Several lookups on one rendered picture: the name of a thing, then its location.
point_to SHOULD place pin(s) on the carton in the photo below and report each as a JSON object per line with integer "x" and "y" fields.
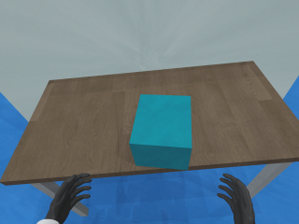
{"x": 162, "y": 133}

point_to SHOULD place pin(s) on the robot right hand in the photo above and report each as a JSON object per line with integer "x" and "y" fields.
{"x": 240, "y": 203}

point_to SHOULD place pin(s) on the robot left hand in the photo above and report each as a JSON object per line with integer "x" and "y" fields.
{"x": 66, "y": 197}

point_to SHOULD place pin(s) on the table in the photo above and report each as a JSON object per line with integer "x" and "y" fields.
{"x": 83, "y": 125}

